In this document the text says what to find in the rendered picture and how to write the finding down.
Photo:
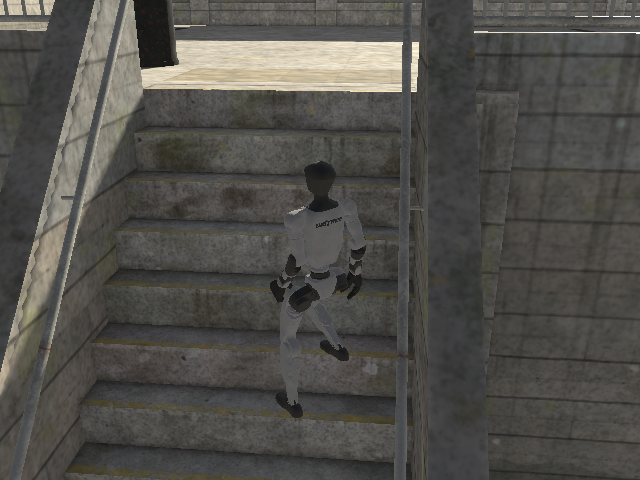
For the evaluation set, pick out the stairs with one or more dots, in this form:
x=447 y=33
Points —
x=188 y=365

